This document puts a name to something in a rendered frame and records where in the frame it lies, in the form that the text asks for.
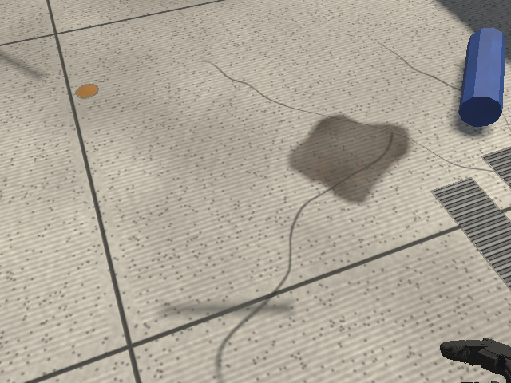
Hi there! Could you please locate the right robot hand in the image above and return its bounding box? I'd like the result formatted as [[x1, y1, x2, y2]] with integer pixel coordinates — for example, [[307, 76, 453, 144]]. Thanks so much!
[[440, 338, 511, 383]]

